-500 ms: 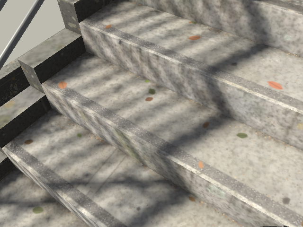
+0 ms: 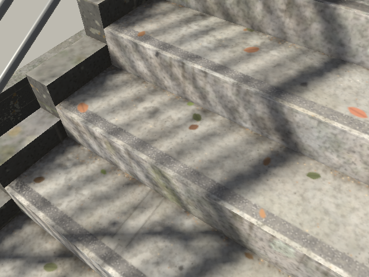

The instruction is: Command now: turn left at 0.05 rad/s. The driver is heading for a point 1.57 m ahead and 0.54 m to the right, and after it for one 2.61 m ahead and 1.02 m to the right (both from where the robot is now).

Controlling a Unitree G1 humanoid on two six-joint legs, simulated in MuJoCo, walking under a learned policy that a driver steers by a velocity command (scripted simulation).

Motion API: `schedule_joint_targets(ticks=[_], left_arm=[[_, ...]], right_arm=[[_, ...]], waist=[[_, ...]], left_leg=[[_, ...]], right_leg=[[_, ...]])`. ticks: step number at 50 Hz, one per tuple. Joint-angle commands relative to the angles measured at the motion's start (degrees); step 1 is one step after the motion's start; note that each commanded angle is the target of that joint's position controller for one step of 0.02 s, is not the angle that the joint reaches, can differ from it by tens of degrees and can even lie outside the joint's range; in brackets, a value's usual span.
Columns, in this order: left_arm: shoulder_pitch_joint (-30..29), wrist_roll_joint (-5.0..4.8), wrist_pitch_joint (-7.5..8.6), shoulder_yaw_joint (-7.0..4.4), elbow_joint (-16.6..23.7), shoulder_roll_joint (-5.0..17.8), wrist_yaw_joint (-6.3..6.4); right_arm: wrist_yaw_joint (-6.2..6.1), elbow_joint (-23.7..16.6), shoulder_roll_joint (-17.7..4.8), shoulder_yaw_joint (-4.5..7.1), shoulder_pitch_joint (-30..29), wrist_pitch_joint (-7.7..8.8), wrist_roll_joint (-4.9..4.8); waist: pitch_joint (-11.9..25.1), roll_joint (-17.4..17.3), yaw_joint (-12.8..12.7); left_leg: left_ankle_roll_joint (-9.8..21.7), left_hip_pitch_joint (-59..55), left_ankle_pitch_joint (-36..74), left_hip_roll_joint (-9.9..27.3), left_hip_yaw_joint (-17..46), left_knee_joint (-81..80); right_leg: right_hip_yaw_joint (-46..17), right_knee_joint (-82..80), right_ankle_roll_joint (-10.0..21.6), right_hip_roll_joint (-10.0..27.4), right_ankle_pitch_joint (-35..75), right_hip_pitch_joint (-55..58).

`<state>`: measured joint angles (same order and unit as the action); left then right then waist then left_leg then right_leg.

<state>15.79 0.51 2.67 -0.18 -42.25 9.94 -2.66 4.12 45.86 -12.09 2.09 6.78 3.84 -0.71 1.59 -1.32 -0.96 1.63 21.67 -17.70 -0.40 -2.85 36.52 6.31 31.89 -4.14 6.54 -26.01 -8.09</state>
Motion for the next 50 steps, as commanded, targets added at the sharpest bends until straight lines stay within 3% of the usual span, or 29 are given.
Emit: schedule_joint_targets(ticks=[1, 3, 6, 11, 16, 20, 22, 24, 25, 26, 27, 28, 29, 30, 34, 35, 37, 38, 39, 40, 41, 42, 43, 45, 46, 47, 48, 49, 50], left_arm=[[1.91, -0.29, -0.31, -2.02, 2.59, 7.77, 3.26], [3.01, -0.48, -0.75, -1.31, 1.91, 6.54, 5.28], [3.57, -0.15, -1.2, -1.12, 0.92, 6.55, 5.43], [5.65, 0.77, -1.81, -0.91, -1.26, 6.49, 5.19], [7.27, 1.55, -2.04, -1.45, -2.66, 8.32, 4.89], [10.62, 1.12, -2.23, -3.28, -3.53, 12.81, 4.63], [10.29, 1.03, -1.95, -3.37, -4.18, 11.75, 4.08], [5.5, 1.26, -1.48, -3.22, -3.18, 10.72, 3.6], [2.29, 1.12, -1.19, -2.56, -1.67, 8.86, 3.52], [2.42, 0.92, -0.76, -1.71, -0.45, 6.66, 3.57], [4.39, 0.51, -0.33, -1.74, -0.17, 6.73, 3.75], [2.61, 0.84, 0.0, -2.14, -0.11, 7.39, 3.78], [-0.22, 0.2, 0.76, -1.96, 0.95, 6.16, 3.2], [-1.9, -0.36, 1.46, -1.64, 1.81, 4.58, 2.95], [-7.7, -0.19, 0.03, -1.11, 6.94, 1.47, 3.43], [-12.23, -0.74, -0.56, -0.49, 8.96, -0.87, 4.23], [-19.44, -1.54, -0.89, 1.0, 13.1, -3.44, 5.76], [-21.34, -1.96, -1.17, 1.49, 14.47, -3.77, 6.22], [-25.42, -2.2, -1.36, 2.38, 16.73, -4.58, 6.09], [-25.98, -2.4, -1.57, 2.8, 18.12, -3.27, 5.56], [-25.93, -1.75, -2.29, 2.9, 19.23, -2.76, 4.79], [-22.55, -0.64, -3.08, 3.06, 18.6, -2.64, 4.0], [-18.5, -1.06, -3.54, 2.97, 16.39, -2.54, 3.65], [-7.7, -1.33, -3.56, 1.39, 11.01, -0.85, 4.08], [-1.39, -1.09, -3.25, 0.38, 8.56, 0.16, 4.44], [3.13, -0.17, -2.52, -0.46, 7.43, 2.53, 4.8], [9.32, 1.85, -2.24, -2.57, 4.23, 8.07, 4.91], [11.74, 1.02, -2.21, -5.03, 0.57, 17.72, 6.0], [6.23, -0.18, -1.93, -5.46, 0.42, 16.99, 6.29]], right_arm=[[-2.29, -3.86, -3.49, 0.43, 2.19, 0.15, 2.65], [-4.51, -2.44, -4.93, 0.74, 3.63, -0.23, 2.12], [-5.11, -1.7, -5.04, 0.66, 4.32, -1.01, 1.41], [-4.71, -0.39, -4.28, 0.41, 6.46, -1.73, 1.71], [-3.97, 1.42, -5.07, 1.08, 8.97, -2.89, 2.19], [-2.51, -1.76, -3.63, 1.23, 5.91, -2.52, 2.32], [-1.93, -2.98, -2.74, 1.02, 6.6, -1.91, 2.24], [-1.92, -0.69, -3.54, 1.45, 16.13, -0.93, 1.81], [-2.44, 1.49, -6.4, 2.43, 22.82, -0.42, 1.82], [-3.01, 2.59, -9.81, 3.61, 29.1, -0.34, 2.06], [-3.5, 3.79, -10.51, 3.87, 35.45, -1.02, 1.96], [-3.79, 3.75, -8.69, 3.25, 33.36, -0.98, 2.79], [-4.2, 2.36, -8.75, 3.09, 28.57, -0.87, 3.67], [-4.4, 2.0, -9.04, 2.99, 25.44, -0.36, 3.92], [-4.31, 5.37, -5.22, 1.67, 25.27, 2.25, 3.96], [-4.15, 7.49, -4.83, 1.44, 27.37, 2.7, 4.17], [-4.11, 10.16, -3.81, 0.48, 29.35, 3.55, 4.09], [-3.9, 10.76, -3.97, 0.04, 28.43, 3.98, 3.98], [-4.05, 11.76, -3.88, -0.2, 26.43, 3.57, 2.83], [-4.09, 11.51, -4.56, -0.67, 22.7, 3.09, 2.25], [-5.25, 12.15, -4.35, -0.97, 21.62, 2.67, 1.34], [-5.83, 11.31, -6.02, -1.01, 19.56, 2.3, 0.37], [-5.52, 9.32, -7.19, -1.01, 15.78, 2.21, -0.18], [-5.63, 8.22, -13.36, 0.76, 15.72, 2.68, -1.98], [-5.7, 8.5, -16.04, 1.94, 16.62, 2.76, -1.81], [-4.73, 7.89, -16.15, 2.75, 16.16, 2.81, -1.85], [-4.09, 6.24, -14.12, 3.09, 13.92, 2.99, -0.15], [-1.68, 0.82, -2.36, 1.31, 11.32, 3.02, 0.85], [-1.06, -0.12, 1.86, 0.79, 15.83, 2.92, 3.5]], waist=[[4.52, 4.63, 1.08], [5.0, -0.51, 0.55], [3.43, 0.57, 0.32], [-0.51, 1.32, 0.37], [-6.79, 4.59, 0.28], [-12.9, 10.82, -1.97], [-13.76, 10.63, -1.26], [-12.0, 5.75, 3.81], [-11.2, -2.77, 6.47], [-8.25, -15.4, 8.71], [-3.52, -20.71, 10.2], [-4.89, -12.01, 8.89], [-5.02, -5.84, 7.68], [-4.05, -3.1, 6.29], [-5.21, -0.31, 3.01], [-6.87, -2.91, 3.93], [-10.17, -1.19, 3.41], [-11.78, -0.65, 2.41], [-14.45, 0.58, 1.18], [-15.4, 2.59, -1.06], [-15.14, 2.13, -1.76], [-10.45, 0.9, -2.45], [-7.54, 1.89, -2.94], [3.73, -3.91, -5.96], [10.13, -7.66, -8.64], [13.73, -9.83, -11.49], [13.93, -6.31, -13.4], [11.33, 20.4, -9.47], [11.12, 16.55, -4.27]], left_leg=[[1.45, -14.26, 38.99, 6.75, 5.65, -4.97], [0.93, -15.13, 42.22, 6.75, 5.75, -5.9], [0.78, -14.23, 35.72, 5.9, 4.76, -7.84], [0.44, -10.93, 24.19, 5.38, 3.7, -11.16], [0.93, -4.56, -5.53, 1.15, 0.65, -11.81], [0.74, 5.91, -6.0, -1.23, -5.38, -0.01], [1.25, 3.19, -5.24, -0.13, -4.88, 0.12], [2.44, -7.97, -6.05, -0.31, -3.33, -5.97], [4.18, -14.15, -10.83, 3.02, 4.47, -12.2], [7.38, -21.73, -16.96, 11.14, 21.12, -21.32], [12.08, -25.94, -18.81, 18.17, 34.59, -27.59], [15.07, -23.14, -17.46, 20.52, 36.12, -28.02], [16.22, -21.57, -13.45, 19.72, 32.7, -27.58], [16.48, -20.57, -9.97, 18.91, 28.98, -27.26], [13.08, -20.14, -5.44, 18.37, 20.3, -27.61], [13.46, -21.16, -6.77, 20.07, 20.19, -27.85], [12.37, -21.96, -12.15, 23.05, 19.6, -29.46], [11.09, -19.43, -14.14, 22.64, 16.94, -31.15], [8.64, -12.82, -13.09, 20.91, 12.43, -33.72], [7.0, -4.99, -14.06, 17.07, 6.69, -38.25], [7.77, 0.97, -7.03, 15.52, 5.57, -43.22], [8.44, 2.56, 6.26, 14.05, 1.73, -46.59], [8.36, 7.52, 20.8, 12.23, -3.46, -45.98], [9.52, -3.21, 76.83, 12.71, -5.4, -28.99], [8.5, -11.77, 90.82, 14.43, -4.35, -17.33], [6.93, -16.02, 94.27, 13.58, -3.86, -4.1], [5.25, -9.92, 73.25, 10.49, 0.13, 17.43], [1.54, 12.99, 8.95, -4.63, 7.47, 38.84], [2.38, 20.19, 7.17, -6.16, 21.73, 54.88]], right_leg=[[-0.28, -4.21, 2.36, 0.44, 28.24, -4.26], [-0.84, -4.51, 2.29, 0.58, 25.9, -1.67], [-1.26, -7.21, 2.65, 0.26, 24.09, -0.42], [-1.72, -10.16, 3.5, 0.75, 19.02, -0.28], [-3.96, -15.5, 6.68, 0.3, -7.67, -3.97], [-14.66, -23.47, 12.78, 8.82, -24.9, -4.28], [-14.71, -22.21, 14.13, 9.5, -21.37, -6.68], [-9.27, -12.95, 12.96, 5.11, -16.13, -12.68], [-3.56, -1.42, 10.86, -0.37, -8.95, -18.6], [0.26, 14.72, 9.07, -5.23, -3.23, -26.35], [-0.76, 29.01, 9.26, -7.36, -6.58, -30.43], [-4.2, 43.62, 9.44, -5.84, -5.75, -33.11], [-5.34, 52.71, 9.56, -4.54, -1.5, -36.64], [-6.0, 60.82, 9.83, -3.31, 0.6, -39.24], [-8.75, 83.78, 11.26, -2.66, -3.18, -55.63], [-8.43, 94.31, 11.93, -3.84, -8.5, -63.79], [-12.35, 105.93, 13.32, -4.81, -13.92, -78.45], [-12.05, 104.65, 13.23, -5.05, -13.76, -80.45], [-11.78, 98.69, 13.64, -4.66, -12.5, -78.61], [-6.22, 84.03, 12.32, -2.97, -8.53, -70.75], [-4.2, 75.1, 12.0, -0.88, -4.31, -61.49], [-0.72, 67.76, 12.6, -0.39, 0.36, -47.82], [4.09, 61.29, 13.33, -1.85, 2.24, -33.11], [6.93, 51.67, 13.37, -7.6, 0.45, -17.97], [6.86, 44.88, 13.11, -10.12, 0.16, -13.5], [3.83, 33.64, 12.59, -12.49, -2.97, -8.25], [-13.17, 21.39, 14.31, -7.99, -13.68, -4.03], [-47.53, -8.02, 14.79, 5.27, -16.81, 0.16], [-64.19, -20.14, 11.79, 10.38, -28.59, -2.86]])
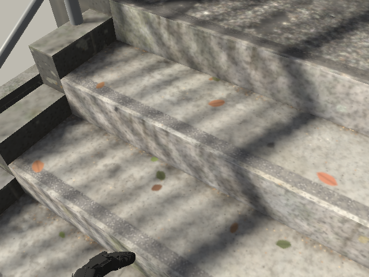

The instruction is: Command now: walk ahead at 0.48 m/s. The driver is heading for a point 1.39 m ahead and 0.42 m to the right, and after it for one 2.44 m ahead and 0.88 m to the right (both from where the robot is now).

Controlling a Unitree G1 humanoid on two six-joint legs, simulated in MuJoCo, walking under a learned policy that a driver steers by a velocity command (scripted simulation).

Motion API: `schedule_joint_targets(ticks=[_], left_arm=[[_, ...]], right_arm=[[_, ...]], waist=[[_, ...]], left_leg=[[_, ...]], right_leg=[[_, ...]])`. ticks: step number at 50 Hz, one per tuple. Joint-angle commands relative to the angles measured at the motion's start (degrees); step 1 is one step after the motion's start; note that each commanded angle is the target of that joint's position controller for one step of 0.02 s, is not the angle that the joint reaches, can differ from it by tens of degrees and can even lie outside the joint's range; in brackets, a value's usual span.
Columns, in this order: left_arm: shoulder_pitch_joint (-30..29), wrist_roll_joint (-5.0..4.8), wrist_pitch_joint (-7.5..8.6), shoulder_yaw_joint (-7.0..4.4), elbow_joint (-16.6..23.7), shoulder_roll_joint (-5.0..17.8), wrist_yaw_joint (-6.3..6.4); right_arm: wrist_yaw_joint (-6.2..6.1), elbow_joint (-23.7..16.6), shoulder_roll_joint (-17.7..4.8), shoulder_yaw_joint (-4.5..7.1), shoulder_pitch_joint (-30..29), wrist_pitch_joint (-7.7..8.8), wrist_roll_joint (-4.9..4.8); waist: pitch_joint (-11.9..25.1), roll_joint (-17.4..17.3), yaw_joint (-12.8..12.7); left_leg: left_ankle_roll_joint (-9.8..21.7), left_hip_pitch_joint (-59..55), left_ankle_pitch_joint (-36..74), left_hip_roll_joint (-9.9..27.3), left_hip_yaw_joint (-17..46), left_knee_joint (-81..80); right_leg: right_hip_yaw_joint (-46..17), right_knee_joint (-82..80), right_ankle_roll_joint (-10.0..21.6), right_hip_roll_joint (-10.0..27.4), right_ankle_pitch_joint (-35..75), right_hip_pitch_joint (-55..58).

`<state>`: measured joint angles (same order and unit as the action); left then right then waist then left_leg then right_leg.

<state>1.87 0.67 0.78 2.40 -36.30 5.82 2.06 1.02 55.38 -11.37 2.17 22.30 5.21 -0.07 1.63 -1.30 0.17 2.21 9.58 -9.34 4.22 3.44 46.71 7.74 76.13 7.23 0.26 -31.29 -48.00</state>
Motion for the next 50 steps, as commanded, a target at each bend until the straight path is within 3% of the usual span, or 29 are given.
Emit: schedule_joint_targets(ticks=[1, 2, 4, 5, 8, 10, 12, 15, 19, 21, 22, 23, 24, 25, 26, 27, 28, 29, 30, 31, 33, 34, 36, 39, 42, 44, 47, 49, 50], left_arm=[[12.64, -0.18, 0.88, -7.15, -5.59, 17.21, 0.83], [9.21, -0.29, 1.67, -6.03, -8.4, 11.62, -0.22], [11.87, 0.86, 2.98, -4.07, -13.84, 1.55, -1.1], [14.13, 1.51, 3.73, -3.84, -15.55, 0.63, -1.44], [20.46, 0.32, 5.28, -4.49, -20.34, 2.76, -2.97], [21.45, 0.07, 5.98, -4.32, -18.65, 3.77, -2.8], [26.36, -0.97, 6.2, -4.24, -19.49, 5.11, -1.35], [38.57, 0.5, 6.33, -5.09, -21.4, 6.98, -0.39], [44.86, -0.23, 5.09, -3.91, -23.95, 2.16, -0.29], [46.86, -0.42, 4.12, -3.75, -24.7, 3.66, 1.02], [46.21, -1.68, 3.43, -3.44, -26.23, 3.0, 1.9], [41.5, -2.02, 3.78, -2.84, -23.35, 3.14, 2.17], [41.54, -1.87, 4.85, -3.39, -22.41, 6.53, 2.29], [39.98, -1.41, 5.98, -4.57, -22.08, 11.2, 2.27], [36.16, -2.51, 7.31, -5.81, -20.39, 15.46, 1.65], [31.56, -3.45, 8.87, -7.28, -18.1, 18.33, 0.84], [32.48, -4.37, 10.31, -7.0, -15.48, 14.42, -1.8], [26.53, -1.29, 10.97, -9.25, -13.74, 17.73, -3.29], [23.7, -0.02, 9.88, -8.16, -9.04, 10.11, -3.43], [17.24, 2.1, 9.09, -6.6, -5.8, 6.35, -2.86], [11.99, 2.83, 6.19, -2.48, 0.19, -3.92, -1.46], [14.43, 2.21, 5.36, -1.05, -0.21, -6.34, -1.4], [16.19, 0.75, 3.19, -0.56, -1.09, -5.51, -0.85], [8.23, -0.39, 1.77, -0.11, 0.84, -5.19, 0.54], [-5.91, 1.63, 1.83, 1.7, 7.81, -6.74, 0.69], [-14.5, 1.63, 1.89, 1.79, 11.8, -4.97, -0.34], [-12.39, 0.9, 0.69, 0.82, 8.74, -2.89, -1.58], [-5.47, -0.82, 0.61, 1.55, 4.95, -6.49, -1.33], [-3.14, -1.47, 0.73, 0.31, 3.58, -4.07, -1.04]], right_arm=[[2.51, -12.11, 0.71, 0.73, -1.14, 1.57, 3.41], [1.98, -13.5, 2.16, 0.18, -2.41, 1.24, 4.01], [0.61, -14.89, 4.31, -0.79, -4.71, -0.05, 3.85], [0.57, -15.64, 4.47, -1.15, -5.54, -1.02, 2.78], [-0.45, -17.82, 7.05, -2.69, -10.28, -2.17, 2.6], [-0.31, -18.75, 3.53, -2.18, -14.21, -2.75, 2.27], [-0.08, -19.35, 3.31, -1.93, -17.74, -2.96, 2.52], [-0.38, -19.94, 6.24, -2.39, -22.8, -3.18, 2.69], [-0.19, -26.51, 7.78, -4.5, -36.63, -3.42, 2.27], [0.19, -27.94, 6.81, -5.3, -39.07, -3.72, 0.32], [0.3, -27.68, 7.49, -5.83, -39.19, -4.27, 0.14], [0.34, -26.73, 6.93, -5.96, -34.48, -4.44, -1.61], [-0.06, -25.8, 6.55, -5.82, -30.86, -4.24, -2.55], [-0.88, -22.65, 3.39, -3.83, -18.95, -4.61, -3.08], [-1.24, -19.42, -1.72, -1.66, -9.66, -5.31, -2.03], [-1.37, -16.14, -5.41, 0.37, 1.44, -5.13, 0.08], [-1.41, -13.64, -10.94, 2.52, 6.75, -4.44, 0.99], [-2.8, -13.65, -10.54, 3.34, 1.5, -5.75, 1.02], [-2.79, -12.1, -9.28, 3.33, -7.63, -4.58, 0.52], [-2.7, -8.61, -3.96, 2.19, -8.56, -3.31, 0.87], [-3.05, -1.57, 4.45, -0.16, -7.33, -0.85, 3.04], [-2.66, -0.18, 6.66, -0.87, -6.39, 0.12, 3.3], [-0.75, 1.93, 6.63, -1.8, -6.49, 2.06, 2.88], [1.47, 4.76, 1.33, -1.62, 1.68, 3.97, 2.21], [1.02, 6.35, 0.2, -1.6, 7.22, 2.49, 1.1], [-1.22, 5.75, -0.43, -1.25, 8.45, 2.43, 1.24], [-3.86, 4.31, -2.38, -0.11, 12.19, 1.6, -0.6], [-4.52, 2.51, -3.21, 0.59, 10.56, 1.21, 0.0], [-4.34, 0.8, -4.99, 1.05, 10.31, 1.43, 0.4]], waist=[[3.43, 8.87, -0.38], [-3.28, 4.75, 3.18], [-4.49, 2.14, 4.56], [-4.73, 2.78, 4.27], [-7.1, -0.53, 4.46], [-6.08, -2.27, 2.27], [-3.83, 1.93, 0.34], [-2.42, 5.68, -3.88], [-8.08, 5.82, -5.89], [-8.93, 3.78, -7.34], [-7.07, 1.46, -6.13], [-4.95, 1.48, -3.34], [0.29, 7.26, -1.45], [7.57, 13.4, 5.25], [13.76, 15.13, 9.89], [20.3, 15.3, 15.68], [26.44, -3.93, 16.22], [29.06, -2.63, 13.54], [20.69, 2.85, 5.95], [11.82, 9.77, 4.05], [-2.68, 12.08, -2.7], [-3.67, 11.4, -4.88], [-7.21, 8.97, -7.91], [-5.72, 0.66, -3.75], [-7.4, -0.5, -2.46], [-6.36, 0.06, 0.01], [1.55, -1.21, 2.61], [6.7, -6.28, -0.99], [9.28, -7.38, -2.27]], left_leg=[[1.92, 37.41, 3.58, -8.53, 10.73, 51.94], [2.33, 39.92, 7.14, -5.74, 5.49, 55.61], [3.16, 42.14, 10.68, -4.22, 3.58, 61.08], [3.8, 44.74, 7.68, -3.76, 3.21, 62.24], [4.48, 54.68, 5.13, -3.36, 4.46, 61.97], [3.35, 50.32, 8.33, -4.23, -3.43, 50.68], [2.22, 53.64, 10.59, -3.45, -7.87, 48.15], [3.97, 73.99, -1.47, -2.83, -8.99, 61.86], [4.82, 82.4, -11.41, -1.51, -11.67, 61.44], [4.67, 77.78, -15.28, -2.81, -18.8, 53.83], [6.27, 65.64, -14.98, -2.76, -18.69, 44.61], [7.48, 46.78, -13.97, -6.03, -24.16, 30.08], [8.64, 29.84, -13.31, -10.19, -24.48, 25.78], [9.6, 17.38, -10.31, -11.94, -20.12, 23.18], [9.9, 11.25, -10.98, -12.6, -17.55, 15.51], [13.68, -5.16, -10.63, -8.59, -6.89, 9.82], [26.78, -21.65, -9.31, 9.98, 28.24, -7.49], [28.3, -13.17, -1.68, 12.72, 50.43, -27.58], [26.36, -6.54, -15.62, 11.74, 43.27, -28.33], [23.08, 0.48, -28.82, 11.84, 39.69, -29.72], [15.98, 16.8, -20.37, 8.67, 24.98, -27.78], [13.46, 19.83, -14.01, 8.16, 18.26, -27.07], [10.39, 24.49, -5.86, 5.87, 7.38, -28.5], [11.29, 16.83, 2.32, 5.59, 5.54, -30.87], [7.25, 9.58, -11.83, 2.79, 3.21, -32.13], [8.19, 10.25, -6.88, 3.31, 5.52, -38.59], [10.06, -4.35, 25.2, 4.8, -0.19, -43.79], [10.28, -6.56, 62.59, 4.92, -7.09, -36.64], [10.66, -8.12, 81.44, 6.58, -5.67, -31.3]], right_leg=[[-62.34, -64.62, -0.6, 16.35, -32.38, 29.85], [-53.56, -59.0, -0.78, 15.14, -28.61, 21.75], [-34.46, -51.85, -0.57, 11.5, -8.4, 15.88], [-28.8, -52.16, -0.72, 9.79, -3.28, 16.68], [-20.33, -53.6, -2.31, 7.63, 6.73, 20.75], [-14.67, -58.33, -2.79, 5.97, 17.78, 21.37], [-14.79, -58.76, -2.53, 6.83, 33.69, 30.11], [-18.02, -57.64, -1.15, 9.34, 39.05, 52.73], [-18.12, -63.49, -0.93, 9.43, 34.76, 55.5], [-16.56, -70.57, -0.46, 10.28, 49.87, 55.88], [-11.91, -72.75, -2.38, 9.87, 65.59, 53.69], [-7.12, -71.41, -4.02, 7.78, 89.33, 45.68], [-8.09, -65.55, -4.42, 10.85, 117.03, 41.98], [-9.54, -56.29, -3.62, 13.3, 130.86, 43.56], [-9.77, -46.26, -3.59, 14.57, 132.32, 49.08], [-9.07, -28.93, -4.38, 13.63, 125.19, 41.22], [-9.75, 6.22, -7.34, -0.44, 63.04, 18.65], [-13.14, 31.84, -6.03, -10.44, 22.92, 17.88], [-16.78, 39.73, -4.24, -5.51, 23.81, 9.38], [-14.94, 44.43, -2.17, -3.71, 23.83, 3.15], [-15.98, 51.68, 0.63, -1.34, 19.84, -5.13], [-17.2, 51.3, 1.46, -0.1, 18.83, -6.75], [-16.2, 42.9, 0.78, 0.91, 17.15, -9.7], [-7.88, 57.61, 0.35, -1.1, 14.8, -23.04], [-5.64, 50.77, 1.41, 2.57, 10.15, -34.01], [-3.22, 37.61, -0.04, 5.21, 11.92, -27.4], [2.13, 19.99, 0.46, 5.04, 9.51, -14.39], [4.73, 7.56, 2.37, 0.95, 1.46, 2.98], [6.32, 0.17, 1.87, -2.84, -0.59, 10.32]])
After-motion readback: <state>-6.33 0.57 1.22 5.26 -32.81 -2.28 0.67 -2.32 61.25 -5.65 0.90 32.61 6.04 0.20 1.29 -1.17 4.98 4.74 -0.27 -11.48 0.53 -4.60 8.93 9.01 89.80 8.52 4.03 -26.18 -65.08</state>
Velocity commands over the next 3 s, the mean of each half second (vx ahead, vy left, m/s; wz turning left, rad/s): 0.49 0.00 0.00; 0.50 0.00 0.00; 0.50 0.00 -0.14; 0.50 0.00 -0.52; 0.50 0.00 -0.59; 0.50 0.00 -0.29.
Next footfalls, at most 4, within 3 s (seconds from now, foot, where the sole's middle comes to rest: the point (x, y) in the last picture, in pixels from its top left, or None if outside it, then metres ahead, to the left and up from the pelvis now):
0.54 left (204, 237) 0.53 -0.02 -0.47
1.04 right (263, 133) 0.78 -0.20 -0.31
1.60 left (202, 9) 1.23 -0.03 -0.14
2.18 right None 1.41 -0.38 -0.14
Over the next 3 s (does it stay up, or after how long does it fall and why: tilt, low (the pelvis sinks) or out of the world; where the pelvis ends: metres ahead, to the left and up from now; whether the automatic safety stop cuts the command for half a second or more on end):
stays up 1.68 -0.43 0.65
